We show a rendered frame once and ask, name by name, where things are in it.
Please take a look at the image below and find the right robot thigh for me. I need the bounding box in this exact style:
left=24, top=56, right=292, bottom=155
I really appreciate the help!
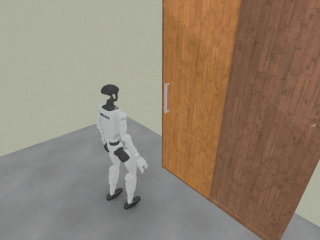
left=117, top=148, right=137, bottom=183

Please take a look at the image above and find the robot right upper arm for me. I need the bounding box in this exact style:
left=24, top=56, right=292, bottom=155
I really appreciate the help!
left=115, top=110, right=128, bottom=142

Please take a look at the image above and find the left robot thigh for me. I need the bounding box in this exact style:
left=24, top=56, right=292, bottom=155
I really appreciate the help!
left=104, top=143, right=121, bottom=175

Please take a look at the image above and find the left robot hand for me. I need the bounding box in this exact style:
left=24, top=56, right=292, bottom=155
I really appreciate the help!
left=101, top=137, right=110, bottom=145

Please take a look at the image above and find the handle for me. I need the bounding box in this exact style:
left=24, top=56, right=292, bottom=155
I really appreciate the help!
left=164, top=83, right=170, bottom=114
left=294, top=125, right=316, bottom=169

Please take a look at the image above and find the robot right forearm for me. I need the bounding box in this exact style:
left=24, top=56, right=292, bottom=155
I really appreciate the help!
left=125, top=135, right=141, bottom=161

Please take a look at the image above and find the robot thigh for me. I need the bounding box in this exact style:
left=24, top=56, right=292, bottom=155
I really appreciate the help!
left=104, top=143, right=121, bottom=175
left=117, top=148, right=137, bottom=183

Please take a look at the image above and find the robot left upper arm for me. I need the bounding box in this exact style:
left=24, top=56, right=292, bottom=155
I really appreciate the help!
left=96, top=103, right=105, bottom=127

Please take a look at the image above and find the wardrobe door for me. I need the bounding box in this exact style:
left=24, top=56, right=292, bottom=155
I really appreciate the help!
left=209, top=0, right=320, bottom=240
left=163, top=0, right=241, bottom=198

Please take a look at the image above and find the right robot hand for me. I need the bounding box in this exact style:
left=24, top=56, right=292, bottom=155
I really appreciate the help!
left=136, top=157, right=148, bottom=174

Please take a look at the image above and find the robot left forearm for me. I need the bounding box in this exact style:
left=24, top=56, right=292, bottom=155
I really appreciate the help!
left=96, top=125, right=105, bottom=138

